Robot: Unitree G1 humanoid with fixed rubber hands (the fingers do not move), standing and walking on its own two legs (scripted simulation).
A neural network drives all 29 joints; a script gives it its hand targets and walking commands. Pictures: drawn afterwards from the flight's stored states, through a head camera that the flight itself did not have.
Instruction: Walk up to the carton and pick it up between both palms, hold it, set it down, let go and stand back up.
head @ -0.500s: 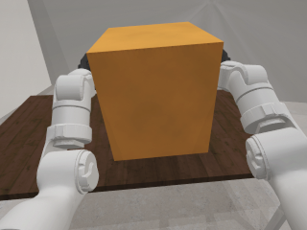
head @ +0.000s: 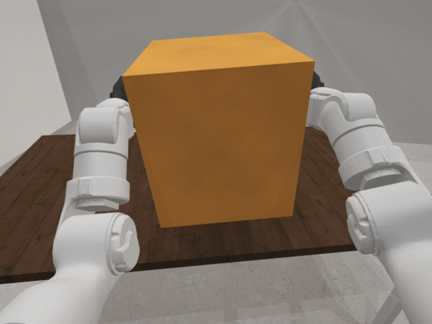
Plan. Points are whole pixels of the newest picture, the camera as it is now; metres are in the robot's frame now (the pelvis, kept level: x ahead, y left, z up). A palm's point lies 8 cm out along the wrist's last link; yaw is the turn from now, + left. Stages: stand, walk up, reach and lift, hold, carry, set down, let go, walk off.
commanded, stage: hold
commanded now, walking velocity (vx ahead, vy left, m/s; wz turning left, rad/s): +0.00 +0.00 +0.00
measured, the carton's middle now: (217, 121) +0.41 +0.00 +0.28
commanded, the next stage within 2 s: none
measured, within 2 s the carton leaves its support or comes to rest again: neither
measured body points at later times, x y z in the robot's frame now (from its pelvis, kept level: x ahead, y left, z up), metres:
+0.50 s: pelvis +0.00 +0.00 +0.00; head -0.10 +0.02 +0.44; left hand +0.38 +0.17 +0.31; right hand +0.38 -0.16 +0.34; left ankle +0.03 +0.13 -0.75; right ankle -0.01 -0.12 -0.75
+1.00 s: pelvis +0.00 +0.00 +0.00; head -0.10 +0.01 +0.44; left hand +0.38 +0.17 +0.31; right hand +0.38 -0.16 +0.33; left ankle +0.03 +0.13 -0.75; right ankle -0.01 -0.12 -0.75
